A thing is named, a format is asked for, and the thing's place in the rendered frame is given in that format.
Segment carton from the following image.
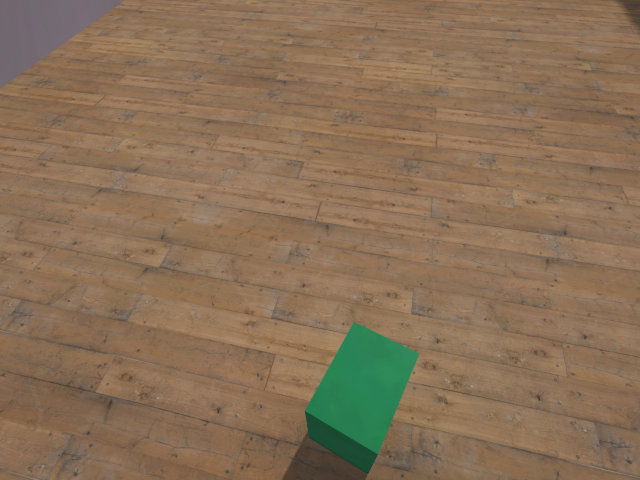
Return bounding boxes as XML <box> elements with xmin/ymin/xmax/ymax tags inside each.
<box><xmin>305</xmin><ymin>322</ymin><xmax>419</xmax><ymax>474</ymax></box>

